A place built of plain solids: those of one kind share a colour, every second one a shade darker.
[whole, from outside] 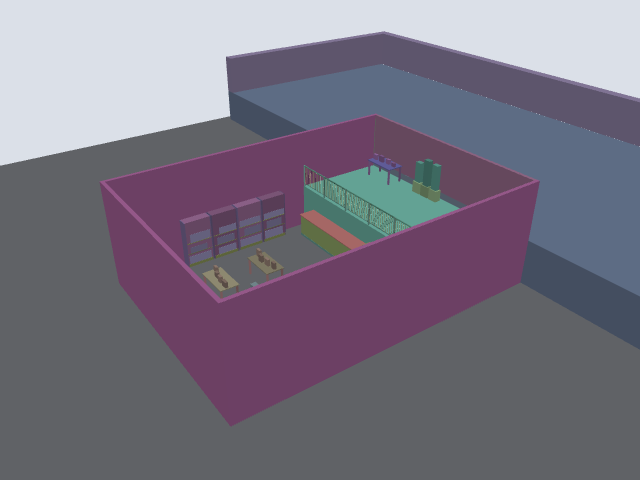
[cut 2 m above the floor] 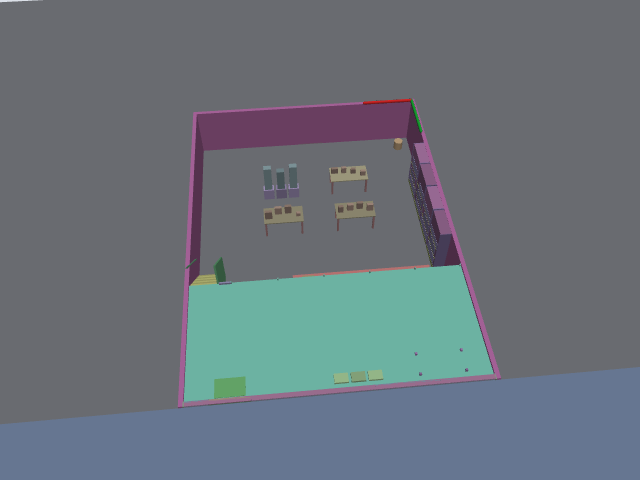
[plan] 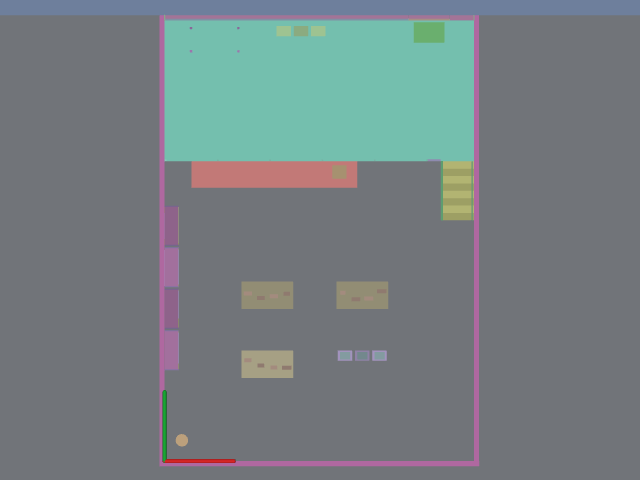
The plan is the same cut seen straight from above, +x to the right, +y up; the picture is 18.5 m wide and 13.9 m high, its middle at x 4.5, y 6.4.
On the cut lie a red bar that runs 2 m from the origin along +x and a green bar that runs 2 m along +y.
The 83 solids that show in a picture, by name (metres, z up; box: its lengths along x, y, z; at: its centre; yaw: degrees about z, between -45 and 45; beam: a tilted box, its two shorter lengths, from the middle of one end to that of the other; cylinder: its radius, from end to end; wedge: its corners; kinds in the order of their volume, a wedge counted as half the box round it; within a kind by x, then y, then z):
{
 "street_ground_1": {"box": [38.96, 12.65, 1.98], "at": [4.48, 19.23, 0.94]},
 "upper_1": {"box": [9.06, 4.13, 1.98], "at": [4.48, 10.74, 0.94]},
 "street_hedge_1": {"box": [0.6, 12.65, 2.2], "at": [-14.7, 19.23, 3.03]},
 "street_hedge_2": {"box": [38.96, 0.6, 2.2], "at": [4.48, 25.86, 3.03]},
 "wall_1": {"box": [0.15, 13.06, 4.49], "at": [-0.07, 6.38, 2.19]},
 "wall_2": {"box": [4.05, 0.15, 4.49], "at": [1.88, -0.07, 2.19]},
 "wall_3": {"box": [1.5, 0.15, 4.49], "at": [4.35, -0.07, 2.19]},
 "wall_4": {"box": [4.31, 0.15, 4.49], "at": [6.96, -0.07, 2.19]},
 "wall_5": {"box": [0.15, 13.06, 4.49], "at": [9.04, 6.38, 2.19]},
 "shelves_body_1": {"box": [0.4, 1.16, 2.1], "at": [0.2, 3.21, 1.0]},
 "shelves_body_2": {"box": [0.4, 1.16, 2.1], "at": [0.2, 4.41, 1.0]},
 "shelves_body_3": {"box": [0.4, 1.16, 2.1], "at": [0.2, 5.61, 1.0]},
 "shelves_body_4": {"box": [0.4, 1.16, 2.1], "at": [0.2, 6.81, 1.0]},
 "counter_1": {"box": [4.76, 0.7, 1.05], "at": [3.18, 8.32, 0.47]},
 "window_wall_1": {"box": [7.06, 0.15, 2.51], "at": [3.53, 12.84, 3.18]},
 "window_wall_2": {"box": [1.2, 0.15, 2.51], "at": [7.66, 12.84, 3.18]},
 "window_wall_3": {"box": [0.7, 0.15, 2.51], "at": [8.61, 12.84, 3.18]},
 "shelves_goods_1": {"box": [0.41, 0.76, 0.28], "at": [0.2, 3.17, 0.75]},
 "shelves_goods_2": {"box": [0.41, 0.99, 0.35], "at": [0.2, 3.2, 0.3]},
 "shelves_goods_3": {"box": [0.41, 0.9, 0.38], "at": [0.2, 3.27, 1.28]},
 "shelves_goods_4": {"box": [0.41, 0.82, 0.33], "at": [0.2, 4.42, 0.78]},
 "shelves_goods_5": {"box": [0.41, 0.84, 0.32], "at": [0.2, 4.46, 0.29]},
 "shelves_goods_6": {"box": [0.41, 0.8, 0.3], "at": [0.2, 4.53, 1.24]},
 "shelves_goods_7": {"box": [0.41, 1.04, 0.35], "at": [0.2, 5.61, 0.3]},
 "shelves_goods_8": {"box": [0.41, 1.02, 0.29], "at": [0.2, 5.61, 1.24]},
 "shelves_goods_9": {"box": [0.41, 0.81, 0.35], "at": [0.2, 5.71, 0.79]},
 "shelves_goods_10": {"box": [0.41, 0.93, 0.39], "at": [0.2, 6.78, 0.32]},
 "shelves_goods_11": {"box": [0.41, 0.77, 0.36], "at": [0.2, 6.81, 0.79]},
 "shelves_goods_12": {"box": [0.41, 1.03, 0.28], "at": [0.2, 6.82, 1.23]},
 "shelves_shelf_1": {"box": [0.41, 1.1, 0.18], "at": [0.21, 3.21, 0.04]},
 "shelves_shelf_2": {"box": [0.41, 1.1, 0.18], "at": [0.21, 4.41, 0.04]},
 "shelves_shelf_3": {"box": [0.41, 1.1, 0.18], "at": [0.21, 5.61, 0.04]},
 "shelves_shelf_4": {"box": [0.41, 1.1, 0.18], "at": [0.21, 6.81, 0.04]},
 "upper_case_trunk_1": {"box": [0.3, 0.22, 0.91], "at": [3.45, 12.45, 2.88]},
 "upper_case_trunk_2": {"box": [0.3, 0.22, 1.18], "at": [3.95, 12.45, 3.01]},
 "upper_case_trunk_3": {"box": [0.3, 0.22, 1.13], "at": [4.45, 12.45, 2.99]},
 "case_trunk_1": {"box": [0.3, 0.22, 1.13], "at": [5.22, 3.05, 1.07]},
 "case_trunk_2": {"box": [0.3, 0.22, 0.92], "at": [5.72, 3.05, 0.96]},
 "case_trunk_3": {"box": [0.3, 0.22, 1.11], "at": [6.22, 3.05, 1.05]},
 "case_base_1": {"box": [0.42, 0.3, 0.55], "at": [5.22, 3.05, 0.23]},
 "case_base_2": {"box": [0.42, 0.3, 0.55], "at": [5.72, 3.05, 0.23]},
 "case_base_3": {"box": [0.42, 0.3, 0.55], "at": [6.22, 3.05, 0.23]},
 "upper_case_base_1": {"box": [0.42, 0.3, 0.55], "at": [3.45, 12.45, 2.15]},
 "upper_case_base_2": {"box": [0.42, 0.3, 0.55], "at": [3.95, 12.45, 2.15]},
 "upper_case_base_3": {"box": [0.42, 0.3, 0.55], "at": [4.45, 12.45, 2.15]},
 "shelves_cheek_1": {"box": [0.41, 0.032, 2.1], "at": [0.21, 2.65, 1.0]},
 "shelves_cheek_2": {"box": [0.41, 0.032, 2.1], "at": [0.21, 3.85, 1.0]},
 "shelves_cheek_3": {"box": [0.41, 0.032, 2.1], "at": [0.21, 5.04, 1.0]},
 "shelves_cheek_4": {"box": [0.41, 0.032, 2.1], "at": [0.21, 6.17, 1.0]},
 "shelves_cheek_5": {"box": [0.41, 0.032, 2.1], "at": [0.21, 6.25, 1.0]},
 "shelves_cheek_6": {"box": [0.41, 0.032, 2.1], "at": [0.21, 7.38, 1.0]},
 "stair_guard_1": {"wedge": [[8.0, 6.97, -0.02], [8.0, 6.97, 1.16], [8.0, 8.69, -0.02], [8.0, 8.69, 2.89], [8.06, 6.97, -0.02], [8.06, 6.97, 1.16], [8.06, 8.69, -0.02], [8.06, 8.69, 2.89]]},
 "counter_top_1": {"box": [4.8, 0.78, 0.04], "at": [3.18, 8.3, 1.02]},
 "top_1": {"box": [1.5, 0.8, 0.04], "at": [2.98, 2.8, 0.74]},
 "top_2": {"box": [1.5, 0.8, 0.04], "at": [2.98, 4.8, 0.74]},
 "top_3": {"box": [1.5, 0.8, 0.04], "at": [5.72, 4.8, 0.74]},
 "stair_step_1": {"box": [0.96, 0.25, 0.06], "at": [8.53, 7.09, 0.18]},
 "stair_step_2": {"box": [0.96, 0.25, 0.06], "at": [8.53, 7.31, 0.4]},
 "stair_step_3": {"box": [0.96, 0.25, 0.06], "at": [8.53, 7.52, 0.61]},
 "stair_step_4": {"box": [0.96, 0.25, 0.06], "at": [8.53, 7.74, 0.82]},
 "stair_step_5": {"box": [0.96, 0.25, 0.06], "at": [8.53, 7.95, 1.04]},
 "stair_step_6": {"box": [0.96, 0.25, 0.06], "at": [8.53, 8.16, 1.25]},
 "stair_step_7": {"box": [0.96, 0.25, 0.06], "at": [8.53, 8.38, 1.47]},
 "stair_step_8": {"box": [0.96, 0.23, 0.06], "at": [8.53, 8.58, 1.68]},
 "back_stallriser_1": {"box": [7.06, 0.05, 0.3], "at": [3.53, 12.78, 2.08]},
 "clock_1": {"box": [0.25, 0.12, 0.32], "at": [2.41, 4.85, 0.92]},
 "clock_2": {"box": [0.23, 0.12, 0.3], "at": [2.79, 4.72, 0.91]},
 "clock_3": {"box": [0.24, 0.12, 0.3], "at": [3.16, 4.77, 0.91]},
 "clock_4": {"box": [0.27, 0.12, 0.25], "at": [3.54, 2.7, 0.89]},
 "clock_5": {"box": [0.2, 0.12, 0.3], "at": [3.54, 4.84, 0.91]},
 "clock_6": {"box": [0.26, 0.12, 0.36], "at": [5.54, 4.69, 0.94]},
 "clock_7": {"box": [0.27, 0.12, 0.33], "at": [5.91, 4.71, 0.93]},
 "clock_8": {"box": [0.28, 0.12, 0.36], "at": [6.29, 4.92, 0.94]},
 "back_foot_1": {"box": [7.06, 0.15, 0.07], "at": [3.53, 12.84, 1.96]},
 "stair_wall_rail_1": {"wedge": [[8.88, 6.97, 1.12], [8.88, 6.97, 1.17], [8.88, 8.68, 2.83], [8.88, 8.68, 2.88], [8.93, 6.97, 1.12], [8.93, 6.97, 1.17], [8.93, 8.68, 2.83], [8.93, 8.68, 2.88]]},
 "upper_top_1": {"box": [1.5, 0.8, 0.04], "at": [1.45, 12.2, 2.67]},
 "till_1": {"box": [0.42, 0.4, 0.28], "at": [5.06, 8.37, 1.18]},
 "plant_pot_1": {"cylinder": 0.18, "from": [0.5, 0.6, 0.0], "to": [0.5, 0.6, 0.38]},
 "door_mat_1": {"box": [0.9, 0.6, 0.07], "at": [7.66, 12.41, 1.91]},
 "street_door_kick_1": {"box": [1.2, 0.05, 0.3], "at": [7.66, 12.78, 2.08]},
 "counter_kick_1": {"box": [4.76, 0.012, 0.15], "at": [3.18, 7.96, 0.03]},
 "upper_guard_rail_1": {"box": [1.51, 0.044, 0.044], "at": [3.81, 8.71, 2.9]},
 "upper_guard_rail_2": {"box": [1.51, 0.044, 0.044], "at": [5.33, 8.71, 2.9]}
}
